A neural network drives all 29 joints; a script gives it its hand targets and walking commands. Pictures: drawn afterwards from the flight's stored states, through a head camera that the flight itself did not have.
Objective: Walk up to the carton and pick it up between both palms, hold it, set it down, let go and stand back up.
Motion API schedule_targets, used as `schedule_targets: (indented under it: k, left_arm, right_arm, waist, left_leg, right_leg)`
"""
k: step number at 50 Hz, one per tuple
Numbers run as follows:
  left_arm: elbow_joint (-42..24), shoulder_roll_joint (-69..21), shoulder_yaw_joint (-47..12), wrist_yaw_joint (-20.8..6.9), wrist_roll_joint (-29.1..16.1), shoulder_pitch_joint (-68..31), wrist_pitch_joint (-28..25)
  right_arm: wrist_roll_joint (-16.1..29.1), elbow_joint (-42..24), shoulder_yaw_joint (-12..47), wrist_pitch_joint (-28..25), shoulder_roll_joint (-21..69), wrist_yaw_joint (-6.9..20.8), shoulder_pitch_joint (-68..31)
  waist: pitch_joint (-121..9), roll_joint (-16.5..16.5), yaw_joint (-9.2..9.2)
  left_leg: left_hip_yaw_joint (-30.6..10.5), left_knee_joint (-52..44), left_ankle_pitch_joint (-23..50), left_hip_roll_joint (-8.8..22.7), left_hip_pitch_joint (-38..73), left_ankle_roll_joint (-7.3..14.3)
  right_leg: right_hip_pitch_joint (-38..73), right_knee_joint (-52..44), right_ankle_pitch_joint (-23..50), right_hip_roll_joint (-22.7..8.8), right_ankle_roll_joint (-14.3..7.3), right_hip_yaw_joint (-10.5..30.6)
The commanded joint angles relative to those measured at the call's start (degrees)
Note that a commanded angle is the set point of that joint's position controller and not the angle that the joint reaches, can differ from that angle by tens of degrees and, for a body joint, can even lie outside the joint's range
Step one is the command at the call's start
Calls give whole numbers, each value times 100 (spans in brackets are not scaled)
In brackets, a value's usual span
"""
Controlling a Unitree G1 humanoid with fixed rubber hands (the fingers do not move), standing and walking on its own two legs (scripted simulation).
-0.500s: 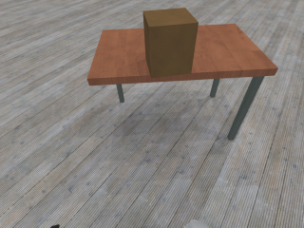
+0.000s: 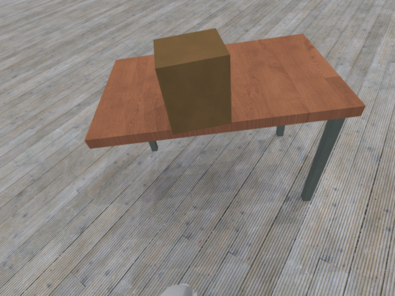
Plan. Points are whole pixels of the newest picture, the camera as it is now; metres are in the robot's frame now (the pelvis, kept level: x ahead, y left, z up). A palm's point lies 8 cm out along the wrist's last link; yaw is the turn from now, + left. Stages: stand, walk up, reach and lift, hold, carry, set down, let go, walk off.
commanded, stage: walk up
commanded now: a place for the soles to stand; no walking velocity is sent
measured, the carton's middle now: (193, 82) +0.78 +0.07 +0.03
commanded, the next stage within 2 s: none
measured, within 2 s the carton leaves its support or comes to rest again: neither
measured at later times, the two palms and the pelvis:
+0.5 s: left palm (57, 285) +0.19 +0.38 -0.11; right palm (323, 265) +0.24 -0.23 -0.12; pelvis +0.14 +0.06 -0.02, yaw +4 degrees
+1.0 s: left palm (68, 244) +0.27 +0.36 -0.08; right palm (315, 221) +0.35 -0.25 -0.13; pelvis +0.26 +0.04 -0.01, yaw +4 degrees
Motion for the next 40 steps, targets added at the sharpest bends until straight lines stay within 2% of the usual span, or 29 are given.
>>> schedule_targets:
  k: [1,2,5,6,7,8,10,12,13,14,15,16,17,18,19,20,21,22,24,25,26,27,30,33,34,35,37,39,40]
  left_arm:
    - [-473,1511,752,129,14,38,-231]
    - [-466,1517,744,131,44,-65,-234]
    - [-443,1648,780,205,59,110,-174]
    - [-468,1610,789,204,44,87,-176]
    - [-446,1554,813,223,33,166,-163]
    - [-484,1560,809,209,37,168,-163]
    - [-458,1481,779,211,67,221,-131]
    - [-529,1577,780,237,82,283,-84]
    - [-584,1603,801,249,103,57,-82]
    - [-558,1659,753,243,99,306,-56]
    - [-610,1639,766,242,101,15,-44]
    - [-703,1620,703,209,72,-405,-62]
    - [-741,1397,627,189,95,-375,-54]
    - [-737,899,512,129,-13,131,-61]
    - [-718,1017,522,119,-30,286,-24]
    - [-797,1610,605,137,95,-58,-6]
    - [-826,1775,594,137,141,-394,-7]
    - [-760,1620,547,98,114,-483,-36]
    - [-653,1582,621,32,109,-380,49]
    - [-681,1429,633,14,86,-341,51]
    - [-650,1401,621,6,79,-286,36]
    - [-598,1362,614,16,98,-251,45]
    - [-598,1318,605,33,99,-443,36]
    - [-603,1463,668,72,70,-617,26]
    - [-598,1442,663,107,40,-661,5]
    - [-594,1516,662,130,38,-717,-43]
    - [-492,1293,602,194,-23,-414,-146]
    - [-156,1372,672,303,29,740,-263]
    - [-18,1813,843,363,120,1276,-289]
  right_arm:
    - [-5,7,-637,90,-1134,67,94]
    - [-25,-27,-657,110,-1160,79,73]
    - [-81,-90,-660,118,-1216,69,-172]
    - [-82,-148,-657,110,-1213,76,-267]
    - [-121,-168,-653,109,-1170,69,-173]
    - [-109,-230,-629,95,-1040,90,-322]
    - [-156,-313,-563,64,-1009,152,-579]
    - [-192,-462,-583,23,-1013,164,-734]
    - [-198,-511,-558,4,-1014,186,-788]
    - [-229,-573,-554,-46,-1002,194,-838]
    - [-228,-370,-581,-87,-1012,195,-401]
    - [-233,-203,-663,-141,-1067,155,360]
    - [-237,145,-831,-215,-1404,87,1296]
    - [-246,80,-929,-235,-1784,-12,1299]
    - [-158,-133,-897,-195,-1823,-33,1047]
    - [-22,-171,-911,-166,-1750,-43,843]
    - [5,-55,-904,-141,-1800,-48,758]
    - [-7,-63,-862,-160,-1745,-62,637]
    - [-50,-27,-774,-236,-1557,-78,490]
    - [-115,-83,-733,-261,-1477,-67,450]
    - [-113,-61,-755,-305,-1420,-56,451]
    - [-97,-53,-753,-328,-1499,-52,654]
    - [-156,-72,-755,-329,-1483,-45,643]
    - [-194,-191,-786,-255,-1531,7,696]
    - [-207,-201,-816,-242,-1610,22,742]
    - [-205,-243,-845,-214,-1568,23,705]
    - [-287,-364,-825,-113,-1569,65,396]
    - [-196,-659,-716,-44,-1239,92,-120]
    - [-150,-704,-620,-78,-835,110,31]
  waist:
    - [240,-652,162]
    - [118,-784,134]
    - [318,-267,232]
    - [448,-482,252]
    - [78,-128,194]
    - [71,-553,210]
    - [-2,-668,341]
    - [-92,-935,407]
    - [-48,-790,336]
    - [-277,-712,445]
    - [-472,-641,134]
    - [-801,-493,-385]
    - [-1354,336,-742]
    - [-1619,1452,-589]
    - [-1335,1002,-406]
    - [-753,333,-517]
    - [-214,-15,-487]
    - [238,-82,-340]
    - [435,-41,-121]
    - [440,248,-138]
    - [283,6,-135]
    - [165,44,-142]
    - [325,535,-222]
    - [525,302,-303]
    - [480,370,-339]
    - [291,361,-389]
    - [112,861,-224]
    - [-413,158,448]
    - [-894,-928,771]
  left_leg:
    - [-437,-353,408,245,-812,-73]
    - [-409,-594,376,331,-766,-80]
    - [-861,-661,88,384,-1398,-70]
    - [-814,-966,89,431,-1476,-55]
    - [-821,-1013,-81,405,-1518,-27]
    - [-675,-1346,-85,462,-1218,-55]
    - [-414,-1832,-244,498,-1025,-23]
    - [-253,-2310,-638,613,-881,62]
    - [-197,-2405,-709,688,-860,175]
    - [12,-2758,-872,586,-614,233]
    - [200,-3053,-637,481,100,325]
    - [47,-3637,-248,426,1350,532]
    - [-378,-3848,-237,326,2716,733]
    - [-2338,-4104,-636,1228,3564,1133]
    - [-4537,-4665,-1471,2005,3782,1684]
    - [-5061,-5047,-2427,2263,3244,2091]
    - [-4918,-5188,-2708,2205,2610,2008]
    - [-4206,-5199,-2514,2058,2111,1715]
    - [-3575,-5261,-2130,1754,1373,995]
    - [-3322,-5233,-2061,1528,1289,1000]
    - [-3034,-5078,-1552,1552,1246,1022]
    - [-3113,-5044,-1290,1551,1428,897]
    - [-2862,-4928,-1179,1404,1331,1006]
    - [-3052,-5091,-2008,1465,1148,1030]
    - [-3240,-5048,-1768,1503,1304,1007]
    - [-3068,-4770,-1271,1451,1547,1112]
    - [-2370,-4302,-423,1233,1261,1123]
    - [-1337,-2750,342,772,-369,819]
    - [-538,-961,330,79,-805,459]
  right_leg:
    - [430,-2235,1226,-1432,885,1345]
    - [541,-2302,828,-1526,763,1453]
    - [986,-2282,-133,-2055,527,2255]
    - [1305,-2133,296,-1955,504,1993]
    - [1695,-1841,998,-1891,405,1921]
    - [1444,-1853,1278,-1854,303,1540]
    - [1703,-1508,2231,-1628,323,1171]
    - [1838,-1130,2743,-1757,145,1252]
    - [1842,-1014,2906,-1917,12,1274]
    - [1877,-833,2925,-1822,-99,1146]
    - [1611,-390,3448,-1753,-50,850]
    - [964,613,3771,-1513,-26,531]
    - [238,2394,2993,-1036,179,341]
    - [-1138,3388,602,-16,353,59]
    - [-2375,3761,-1228,510,419,466]
    - [-2733,3942,-1486,195,334,934]
    - [-2909,4028,-1416,38,348,1081]
    - [-2797,3745,-1021,-153,253,1151]
    - [-2294,3106,-448,-346,228,1246]
    - [-2204,2837,-496,-360,274,1130]
    - [-2197,2806,-322,-396,308,1082]
    - [-2176,2755,-238,-471,277,1138]
    - [-2472,2330,-156,-480,357,965]
    - [-2364,1763,-356,-471,358,826]
    - [-2496,1638,-276,-524,356,891]
    - [-2325,1356,-464,-446,349,769]
    - [-1674,705,-671,-283,294,484]
    - [1006,-615,600,-153,192,467]
    - [1986,-1317,185,-1001,70,1762]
